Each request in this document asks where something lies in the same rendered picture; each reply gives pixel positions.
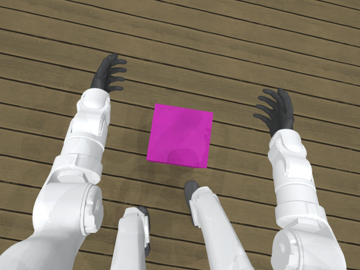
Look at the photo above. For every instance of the left robot upper arm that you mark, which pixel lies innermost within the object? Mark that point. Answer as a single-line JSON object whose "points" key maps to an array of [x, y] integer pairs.
{"points": [[65, 214]]}

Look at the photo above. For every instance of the robot right foot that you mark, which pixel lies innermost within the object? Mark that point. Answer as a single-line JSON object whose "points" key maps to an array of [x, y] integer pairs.
{"points": [[189, 188]]}

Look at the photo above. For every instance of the right robot upper arm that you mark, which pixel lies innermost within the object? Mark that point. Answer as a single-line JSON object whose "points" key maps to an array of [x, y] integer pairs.
{"points": [[294, 249]]}

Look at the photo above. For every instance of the robot right hand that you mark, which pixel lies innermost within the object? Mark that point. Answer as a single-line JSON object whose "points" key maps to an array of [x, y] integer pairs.
{"points": [[282, 113]]}

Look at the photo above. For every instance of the robot left hand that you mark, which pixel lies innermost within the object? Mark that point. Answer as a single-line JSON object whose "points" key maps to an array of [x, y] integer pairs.
{"points": [[102, 77]]}

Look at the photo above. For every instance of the left robot forearm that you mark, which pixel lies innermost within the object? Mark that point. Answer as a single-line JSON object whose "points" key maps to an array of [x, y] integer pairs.
{"points": [[84, 144]]}

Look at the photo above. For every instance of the left robot thigh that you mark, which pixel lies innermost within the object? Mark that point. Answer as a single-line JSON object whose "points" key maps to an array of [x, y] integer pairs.
{"points": [[133, 235]]}

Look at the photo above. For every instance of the carton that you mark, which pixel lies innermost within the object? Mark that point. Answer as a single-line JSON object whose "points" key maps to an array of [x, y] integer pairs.
{"points": [[180, 136]]}

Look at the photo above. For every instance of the right robot forearm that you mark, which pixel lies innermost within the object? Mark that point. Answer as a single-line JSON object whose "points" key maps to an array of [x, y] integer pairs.
{"points": [[297, 203]]}

